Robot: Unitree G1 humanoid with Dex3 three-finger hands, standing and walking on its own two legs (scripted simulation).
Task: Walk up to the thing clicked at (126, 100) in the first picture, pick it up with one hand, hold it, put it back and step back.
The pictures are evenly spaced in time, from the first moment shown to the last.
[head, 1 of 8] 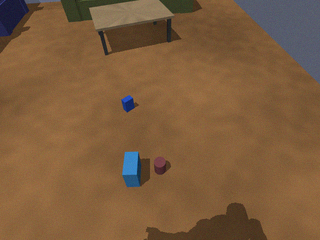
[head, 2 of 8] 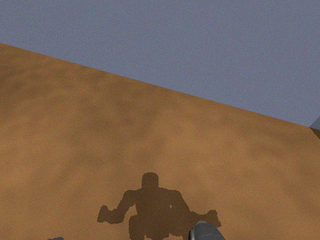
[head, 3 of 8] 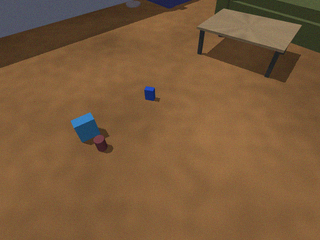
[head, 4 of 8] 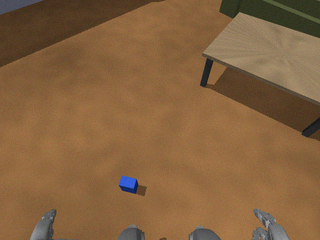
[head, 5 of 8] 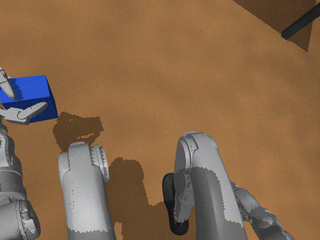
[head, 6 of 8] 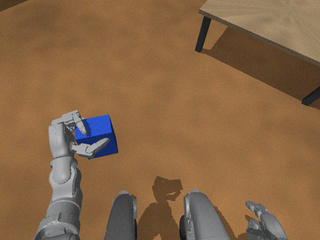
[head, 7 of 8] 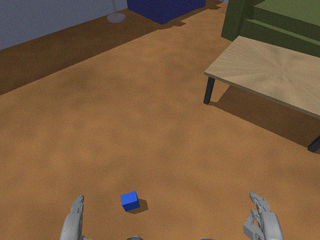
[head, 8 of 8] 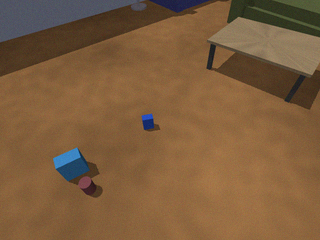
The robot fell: no
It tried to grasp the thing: yes
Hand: left
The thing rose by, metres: 0.69
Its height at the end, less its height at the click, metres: +0.00
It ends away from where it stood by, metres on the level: 0.02
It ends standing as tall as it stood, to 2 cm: yes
